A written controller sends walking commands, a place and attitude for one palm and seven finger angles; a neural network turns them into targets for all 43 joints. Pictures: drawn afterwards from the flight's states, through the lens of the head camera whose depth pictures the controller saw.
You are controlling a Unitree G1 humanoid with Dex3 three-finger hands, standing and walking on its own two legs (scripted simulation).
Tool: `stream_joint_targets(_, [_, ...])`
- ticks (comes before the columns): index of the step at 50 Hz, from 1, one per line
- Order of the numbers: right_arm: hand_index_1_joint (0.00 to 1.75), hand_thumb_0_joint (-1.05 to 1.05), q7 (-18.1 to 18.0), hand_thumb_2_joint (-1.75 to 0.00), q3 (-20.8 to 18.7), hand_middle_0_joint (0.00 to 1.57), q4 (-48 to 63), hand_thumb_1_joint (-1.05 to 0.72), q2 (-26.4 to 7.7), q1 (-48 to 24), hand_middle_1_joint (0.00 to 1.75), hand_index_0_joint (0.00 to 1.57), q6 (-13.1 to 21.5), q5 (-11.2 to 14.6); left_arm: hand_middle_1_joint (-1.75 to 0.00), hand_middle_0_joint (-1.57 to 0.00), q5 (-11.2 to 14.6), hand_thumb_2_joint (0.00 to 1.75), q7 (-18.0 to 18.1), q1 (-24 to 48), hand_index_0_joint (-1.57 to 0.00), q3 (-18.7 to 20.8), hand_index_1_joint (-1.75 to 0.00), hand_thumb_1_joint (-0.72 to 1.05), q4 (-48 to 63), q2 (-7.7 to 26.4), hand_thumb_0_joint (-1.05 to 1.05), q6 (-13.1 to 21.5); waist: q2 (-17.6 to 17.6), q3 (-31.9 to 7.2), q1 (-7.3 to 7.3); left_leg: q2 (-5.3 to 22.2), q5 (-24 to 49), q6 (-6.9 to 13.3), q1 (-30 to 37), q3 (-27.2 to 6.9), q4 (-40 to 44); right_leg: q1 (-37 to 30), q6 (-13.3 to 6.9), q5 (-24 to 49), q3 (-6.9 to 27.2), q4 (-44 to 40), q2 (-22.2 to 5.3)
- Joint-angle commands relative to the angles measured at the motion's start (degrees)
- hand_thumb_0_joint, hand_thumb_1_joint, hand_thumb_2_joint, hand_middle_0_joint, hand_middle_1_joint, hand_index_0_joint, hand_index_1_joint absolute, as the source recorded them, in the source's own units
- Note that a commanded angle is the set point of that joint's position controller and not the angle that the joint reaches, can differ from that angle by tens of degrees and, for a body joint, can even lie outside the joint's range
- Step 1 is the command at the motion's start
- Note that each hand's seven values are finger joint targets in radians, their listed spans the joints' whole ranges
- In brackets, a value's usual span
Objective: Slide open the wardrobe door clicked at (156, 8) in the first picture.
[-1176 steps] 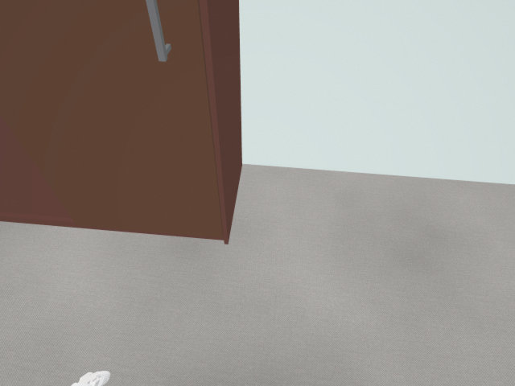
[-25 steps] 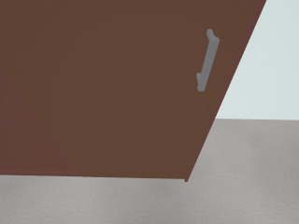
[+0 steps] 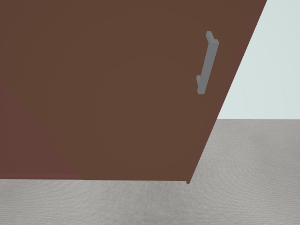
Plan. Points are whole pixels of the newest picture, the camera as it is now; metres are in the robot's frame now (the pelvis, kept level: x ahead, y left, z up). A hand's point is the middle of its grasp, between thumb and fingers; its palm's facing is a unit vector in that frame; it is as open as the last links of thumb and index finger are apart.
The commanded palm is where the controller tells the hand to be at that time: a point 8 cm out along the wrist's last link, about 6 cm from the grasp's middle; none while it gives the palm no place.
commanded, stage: look again from close up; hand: right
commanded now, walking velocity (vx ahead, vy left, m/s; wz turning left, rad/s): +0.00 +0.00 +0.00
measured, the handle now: (205, 64) +0.47 -0.12 +0.20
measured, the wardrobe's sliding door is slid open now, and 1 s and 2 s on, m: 0.00 0.00 0.00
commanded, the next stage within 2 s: raise the hand with hooked fingers in 0.44 s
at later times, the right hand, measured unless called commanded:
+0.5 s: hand out of the picture +0.01 -0.19 -0.17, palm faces -0.01 +0.97 -0.22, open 7.4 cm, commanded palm none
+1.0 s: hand out of the picture +0.12 -0.19 -0.03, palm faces +0.10 +1.00 +0.01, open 8.8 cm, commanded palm +0.13 -0.25 +0.01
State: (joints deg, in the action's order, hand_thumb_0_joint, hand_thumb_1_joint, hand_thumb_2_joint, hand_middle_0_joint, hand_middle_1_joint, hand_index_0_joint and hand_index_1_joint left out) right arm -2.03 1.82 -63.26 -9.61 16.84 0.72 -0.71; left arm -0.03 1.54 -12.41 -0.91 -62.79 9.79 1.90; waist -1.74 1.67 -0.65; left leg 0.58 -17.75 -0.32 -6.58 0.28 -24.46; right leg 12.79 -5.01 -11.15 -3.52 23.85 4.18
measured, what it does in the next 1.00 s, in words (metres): shifts its weight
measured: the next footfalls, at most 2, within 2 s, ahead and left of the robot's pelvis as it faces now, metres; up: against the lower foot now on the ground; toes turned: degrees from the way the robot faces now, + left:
none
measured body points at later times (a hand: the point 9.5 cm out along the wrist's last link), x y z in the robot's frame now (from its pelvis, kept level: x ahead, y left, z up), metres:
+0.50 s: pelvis +0.00 +0.01 +0.00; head +0.02 +0.00 +0.45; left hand +0.03 +0.25 -0.15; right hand +0.01 -0.24 -0.16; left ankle -0.05 +0.12 -0.74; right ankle +0.02 -0.06 -0.74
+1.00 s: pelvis -0.03 +0.05 -0.05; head -0.02 +0.03 +0.40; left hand +0.18 +0.30 -0.07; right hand +0.11 -0.24 -0.02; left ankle -0.05 +0.12 -0.74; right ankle +0.02 -0.06 -0.74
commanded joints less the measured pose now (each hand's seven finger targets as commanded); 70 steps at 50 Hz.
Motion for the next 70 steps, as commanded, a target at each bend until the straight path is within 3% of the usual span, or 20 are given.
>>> stream_joint_targets(1, [0.30, 0.00, -0.38, -0.90, -1.62, 0.20, 1.36, -0.90, -7.01, 4.24, 0.30, 0.20, 0.47, -0.17, -0.30, -0.20, -0.29, 0.90, 0.56, -2.99, -0.20, 1.35, -0.30, 0.90, 1.67, 8.08, 0.00, 0.65, 1.65, 0.45, 0.06, 5.43, 8.04, 1.93, -4.00, -4.26, 3.83, -4.00, 0.90, 11.73, 9.99, -4.03, -10.22])
stream_joint_targets(26, [0.30, 0.00, 0.03, -0.90, -2.08, 0.20, 2.09, -0.90, -9.65, 0.79, 0.30, 0.20, 0.55, -0.07, -0.30, -0.20, -0.31, 0.90, 0.33, -1.16, -0.20, 1.39, -0.30, 0.90, 0.78, 10.41, 0.00, 0.48, 0.76, 0.16, 0.21, 5.93, 7.99, 2.16, -2.95, -4.73, 5.69, -5.33, 1.51, 11.37, 10.16, -5.53, -10.44])
stream_joint_targets(27, [0.30, 0.00, -2.40, -0.90, -1.33, 0.20, 1.81, -0.90, -6.09, 4.20, 0.30, 0.20, 1.66, -1.02, -0.30, -0.20, -0.03, 0.90, -0.30, -0.51, -0.20, 0.90, -0.30, 0.90, 4.42, 8.68, 0.00, 0.53, 1.60, 1.88, 0.39, 6.52, 16.35, 1.29, -5.16, -4.77, 5.08, -2.80, 3.01, 18.74, 8.61, 4.61, -10.28])
stream_joint_targets(28, [0.32, 0.00, -2.09, -0.89, -18.33, 0.20, 85.31, -0.88, -27.00, -35.86, 0.32, 0.20, 12.60, 9.28, -0.30, -0.20, 2.99, 0.90, 1.81, -3.51, -0.20, 4.47, -0.30, 0.90, 23.68, 17.59, 0.00, 7.43, 7.84, -27.00, 6.71, 0.21, 20.11, 1.87, -6.54, 1.83, -1.31, -20.97, 4.76, 20.36, 8.13, 0.74, -4.46])
stream_joint_targets(29, [0.33, 0.00, -2.67, -0.88, -18.15, 0.20, 84.15, -0.85, -29.33, -25.68, 0.33, 0.20, 12.08, 6.03, -0.30, -0.20, 2.89, 0.90, 4.03, -0.52, -0.20, 1.30, -0.30, 0.90, 22.28, 12.26, 0.00, 12.07, 19.19, -23.03, 2.38, -0.45, 9.74, 2.25, -9.41, 2.27, -5.84, -25.17, 7.14, 24.59, 6.06, -0.73, -7.47])
stream_joint_targets(30, [0.34, 0.00, -3.88, -0.87, -13.65, 0.21, 73.95, -0.83, -19.80, -9.77, 0.34, 0.21, 10.68, 7.66, -0.30, -0.20, 1.62, 0.90, 4.36, -0.35, -0.20, 1.28, -0.30, 0.90, 20.09, 12.67, 0.00, 13.92, 19.34, -22.94, 0.76, -0.62, 1.68, 2.43, -10.87, 3.38, -8.24, -21.64, 8.08, 21.09, 8.89, -2.61, -8.18])
stream_joint_targets(31, [0.36, 0.00, -3.59, -0.86, -3.09, 0.21, 59.03, -0.81, -1.72, 7.48, 0.36, 0.21, 5.56, 8.62, -0.30, -0.20, 2.52, 0.90, 3.44, -0.53, -0.20, 1.32, -0.30, 0.90, 18.47, 8.15, 0.00, 13.98, 12.66, -11.91, 3.38, -0.87, -0.57, 1.70, -16.09, 3.67, -9.09, -16.22, 6.88, 13.54, 9.38, -3.91, -8.38])
stream_joint_targets(32, [0.37, 0.00, -2.88, -0.85, -7.21, 0.21, 70.33, -0.78, -5.94, -2.40, 0.37, 0.21, 7.03, 10.89, -0.30, -0.20, 2.29, 0.90, 2.66, -0.34, -0.20, 2.56, -0.30, 0.90, 23.31, 11.68, 0.00, 14.29, 12.40, -6.91, 2.91, -0.31, -0.42, 1.87, -15.64, 3.83, -8.03, -9.51, 6.07, 5.93, 10.56, -3.03, -7.34])
stream_joint_targets(34, [0.40, 0.00, 0.29, -0.83, -11.49, 0.21, 66.90, -0.74, -8.79, -0.78, 0.40, 0.21, 12.24, 11.02, -0.30, -0.20, 1.57, 0.90, 2.73, 2.06, -0.20, 3.62, -0.30, 0.90, 26.62, 12.71, 0.00, 14.76, 4.53, -3.39, 3.11, -0.45, 1.52, 2.10, -17.03, 4.75, -4.03, -1.72, 5.03, -1.10, 9.23, 2.92, -5.42])
stream_joint_targets(38, [0.47, 0.00, 14.68, -0.79, -14.08, 0.22, 46.58, -0.64, -3.89, 21.19, 0.47, 0.22, 23.45, 15.86, -0.30, -0.20, 1.31, 0.90, 0.82, 5.34, -0.20, 5.31, -0.30, 0.90, 30.55, 12.63, 0.00, 12.82, -18.90, -0.83, -1.54, -1.91, 2.49, 1.64, -26.33, 5.43, -12.24, 17.07, 5.30, 0.09, 5.68, 14.82, -4.04])
stream_joint_targets(41, [0.51, 0.00, 27.62, -0.76, -20.19, 0.22, 44.40, -0.57, -11.64, 19.96, 0.51, 0.22, 25.77, 19.83, -0.30, -0.20, 3.11, 0.90, 0.05, 7.36, -0.20, 5.73, -0.30, 0.90, 36.97, 14.18, 0.00, 13.14, -9.59, -6.41, -2.40, 0.73, 7.97, 1.74, -22.56, 0.38, -14.31, 19.19, 5.49, -0.55, 3.14, 18.94, -2.36])
stream_joint_targets(43, [0.54, 0.00, 30.68, -0.74, -24.32, 0.23, 54.03, -0.53, -16.34, 14.95, 0.54, 0.23, 23.07, 21.74, -0.30, -0.20, 3.57, 0.90, 0.75, 8.52, -0.20, 5.22, -0.30, 0.90, 40.78, 13.70, 0.00, 13.31, -0.25, -12.58, -3.55, 1.33, 7.10, 1.02, -20.30, -1.95, -13.70, 18.12, 4.45, -0.96, 1.95, 19.84, -1.83])
stream_joint_targets(45, [0.57, 0.00, 29.47, -0.72, -28.12, 0.23, 65.76, -0.48, -20.65, 7.08, 0.57, 0.23, 22.33, 23.64, -0.30, -0.20, 2.85, 0.90, 1.66, 6.82, -0.20, 4.82, -0.30, 0.90, 42.46, 12.69, 0.00, 13.32, 6.05, -16.77, -2.89, 1.24, 3.41, 0.31, -20.13, -4.18, -12.95, 16.77, 3.88, -1.76, 2.08, 20.89, -2.35])
stream_joint_targets(48, [0.62, 0.00, 23.81, -0.69, -27.60, 0.24, 83.39, -0.41, -20.75, -4.77, 0.62, 0.24, 28.34, 23.47, -0.30, -0.20, 1.72, 0.90, 2.90, 3.28, -0.20, 3.99, -0.30, 0.90, 41.53, 10.32, 0.00, 13.68, 11.36, -19.12, 0.14, -0.10, 2.21, 0.56, -21.79, -4.21, -13.36, 11.23, 2.99, -0.47, 3.98, 21.32, -4.08])
stream_joint_targets(52, [0.68, 0.00, 20.96, -0.65, -19.55, 0.24, 83.35, -0.32, -16.32, -8.22, 0.68, 0.24, 34.14, 21.56, -0.30, -0.20, 1.97, 0.90, 4.25, 1.96, -0.20, 2.97, -0.30, 0.90, 36.52, 11.49, 0.00, 16.04, 11.99, -9.82, 4.37, -1.30, -8.13, 1.50, -28.97, -3.54, -11.83, 11.96, 2.41, -6.90, 5.96, 21.83, -5.21])
stream_joint_targets(55, [0.72, 0.00, 25.57, -0.62, -16.89, 0.25, 73.96, -0.25, -17.73, -8.51, 0.72, 0.25, 29.57, 21.56, -0.30, -0.20, 3.36, 0.90, 5.11, 2.12, -0.20, 2.37, -0.30, 0.90, 34.76, 13.23, 0.00, 17.35, 7.67, -5.52, 5.36, -0.40, -11.32, 0.07, -28.25, -6.08, -7.89, 14.29, 2.01, -9.81, 6.89, 21.55, -5.15])
stream_joint_targets(59, [0.78, 0.00, 29.79, -0.58, -23.74, 0.25, 61.00, -0.15, -25.09, -7.40, 0.78, 0.25, 15.63, 21.76, -0.30, -0.20, 4.17, 0.90, 6.33, 3.23, -0.20, 2.13, -0.30, 0.90, 35.54, 13.79, 0.00, 16.39, 2.25, -5.54, 1.70, 2.25, -11.39, -1.58, -22.48, -9.77, -3.84, 16.86, 2.24, -8.40, 6.95, 19.72, -5.02])
stream_joint_targets(61, [0.81, 0.00, 30.02, -0.56, -29.16, 0.26, 62.78, -0.11, -28.09, -6.22, 0.81, 0.26, 10.92, 23.72, -0.30, -0.20, 4.10, 0.90, 6.09, 4.64, -0.20, 1.77, -0.30, 0.90, 37.54, 13.06, 0.00, 15.80, 0.60, -10.74, -0.85, 3.86, -4.29, -2.65, -16.28, -10.05, -4.13, 15.69, 2.70, -4.90, 7.33, 18.60, -4.82])
stream_joint_targets(64, [0.86, 0.00, 26.98, -0.53, -36.74, 0.26, 69.94, -0.04, -29.24, -4.04, 0.86, 0.26, 10.40, 27.56, -0.30, -0.20, 3.56, 0.90, 5.33, 5.45, -0.20, 1.24, -0.30, 0.90, 38.96, 11.50, 0.00, 16.34, 0.14, -17.08, -3.53, 3.73, 9.54, -3.30, -8.92, -7.84, -6.62, 12.62, 3.20, 1.66, 7.70, 17.23, -5.05])
stream_joint_targets(70, [0.94, 0.00, 25.08, -0.47, -29.77, 0.27, 74.62, 0.10, -21.50, -3.59, 0.94, 0.27, 13.01, 26.16, -0.30, -0.20, 3.84, 0.90, 3.51, 2.21, -0.20, 1.92, -0.30, 0.90, 37.21, 12.07, 0.00, 19.15, 2.17, -14.13, -1.07, 0.54, 21.97, -2.80, -13.64, -1.80, -8.26, 4.45, 2.65, 7.85, 6.07, 14.28, -5.18])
